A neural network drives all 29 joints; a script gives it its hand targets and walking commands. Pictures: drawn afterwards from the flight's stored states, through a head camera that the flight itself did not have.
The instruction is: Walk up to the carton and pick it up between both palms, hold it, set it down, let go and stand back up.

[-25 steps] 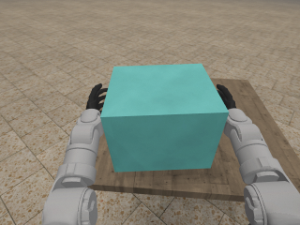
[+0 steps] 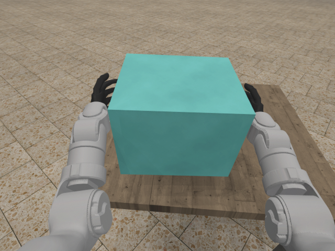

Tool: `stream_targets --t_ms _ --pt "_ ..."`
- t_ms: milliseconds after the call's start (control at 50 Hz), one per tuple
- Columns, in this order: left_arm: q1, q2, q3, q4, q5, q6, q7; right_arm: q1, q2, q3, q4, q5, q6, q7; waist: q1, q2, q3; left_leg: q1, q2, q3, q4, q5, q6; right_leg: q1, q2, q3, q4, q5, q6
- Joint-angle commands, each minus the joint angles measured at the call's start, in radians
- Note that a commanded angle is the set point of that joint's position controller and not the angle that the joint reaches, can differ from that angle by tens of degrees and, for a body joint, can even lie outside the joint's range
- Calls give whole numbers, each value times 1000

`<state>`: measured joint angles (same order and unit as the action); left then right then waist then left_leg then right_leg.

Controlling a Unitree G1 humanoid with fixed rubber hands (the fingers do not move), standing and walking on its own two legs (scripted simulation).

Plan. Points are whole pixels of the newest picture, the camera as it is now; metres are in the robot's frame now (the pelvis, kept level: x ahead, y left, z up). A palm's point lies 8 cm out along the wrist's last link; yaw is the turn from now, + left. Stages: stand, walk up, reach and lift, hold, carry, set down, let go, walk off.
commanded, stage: reach and lift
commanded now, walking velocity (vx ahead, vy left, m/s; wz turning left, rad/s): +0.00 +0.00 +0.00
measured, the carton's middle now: (176, 113) +0.42 +0.00 +0.14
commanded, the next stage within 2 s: hold in 0.48 s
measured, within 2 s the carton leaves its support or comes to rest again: neither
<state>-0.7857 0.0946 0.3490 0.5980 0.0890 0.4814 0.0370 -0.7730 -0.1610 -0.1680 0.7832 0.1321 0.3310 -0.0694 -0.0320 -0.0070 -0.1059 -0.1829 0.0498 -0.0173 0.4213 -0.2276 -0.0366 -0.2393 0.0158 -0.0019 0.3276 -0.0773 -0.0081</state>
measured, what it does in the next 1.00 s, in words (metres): stands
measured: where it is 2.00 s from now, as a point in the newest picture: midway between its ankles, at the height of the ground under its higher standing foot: outside the picture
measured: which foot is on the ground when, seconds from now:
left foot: down 0.00-1.00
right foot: down 0.00-1.00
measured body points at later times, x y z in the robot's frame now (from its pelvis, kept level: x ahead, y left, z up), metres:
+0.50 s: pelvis +0.00 +0.00 +0.00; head -0.06 +0.01 +0.45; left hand +0.39 +0.18 +0.21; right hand +0.37 -0.19 +0.18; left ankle +0.00 +0.14 -0.74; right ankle +0.06 -0.12 -0.74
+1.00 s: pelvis +0.00 +0.00 +0.00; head -0.04 +0.01 +0.45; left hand +0.40 +0.18 +0.21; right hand +0.39 -0.19 +0.19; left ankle +0.00 +0.14 -0.74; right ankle +0.06 -0.12 -0.74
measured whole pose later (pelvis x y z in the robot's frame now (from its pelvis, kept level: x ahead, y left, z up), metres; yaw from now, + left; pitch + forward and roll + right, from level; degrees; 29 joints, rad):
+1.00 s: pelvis +0.00 +0.00 +0.00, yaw +0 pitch -3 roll -1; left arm -0.72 0.10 0.31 0.34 0.10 0.67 0.01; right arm -0.71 -0.19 -0.08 0.52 0.21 0.50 -0.13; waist -0.06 -0.01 -0.07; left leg -0.15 0.05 -0.03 0.42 -0.23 -0.04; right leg -0.20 0.01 0.00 0.32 -0.08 -0.01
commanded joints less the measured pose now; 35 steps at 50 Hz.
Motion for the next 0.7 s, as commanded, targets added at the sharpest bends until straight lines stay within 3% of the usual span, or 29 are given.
stream_targets --t_ms 0,60,100,140,200,300,440,540,680 --pt "-571 -611 -436 -259 -81 -19 -153 -907 690 434 -521 147 -62 87 16 6 -507 -73 -131 11 -121 225 22 542 25 9 -3 274 24" --pt "-588 -663 -577 -480 -159 -21 -137 -866 690 509 -694 233 -54 57 -33 43 -667 32 -137 -26 -25 509 -30 584 51 5 38 527 30" --pt "-625 -689 -657 -604 -201 -13 -121 -818 688 525 -760 267 -40 43 -71 75 -702 90 -135 -49 23 634 -59 552 67 0 46 583 30" --pt "-630 -696 -697 -676 -216 8 -112 -763 680 528 -787 283 -14 38 -96 82 -658 105 -135 -61 37 663 -74 525 75 -2 40 571 28" --pt "-616 -679 -703 -702 -214 48 -117 -719 653 510 -791 292 25 37 -116 76 -565 66 -139 -57 12 579 -75 511 71 0 28 500 27" --pt "-604 -644 -602 -521 -161 97 -153 -809 627 439 -724 258 56 52 -98 50 -399 -51 -138 -32 -79 278 -34 474 46 6 -12 280 27" --pt "-586 -619 -459 -313 -87 115 -182 -940 648 424 -660 213 56 80 -15 5 -346 -129 -133 -6 -153 52 26 451 25 19 -40 83 26" --pt "-637 -618 -439 -288 -81 109 -186 -982 661 415 -635 179 49 95 9 2 -381 -154 -127 3 -180 -45 50 429 14 23 -46 -25 23" --pt "-678 -615 -435 -271 -81 111 -179 -988 662 389 -585 149 56 110 9 9 -372 -176 -119 10 -203 -101 57 395 10 19 -51 -100 24"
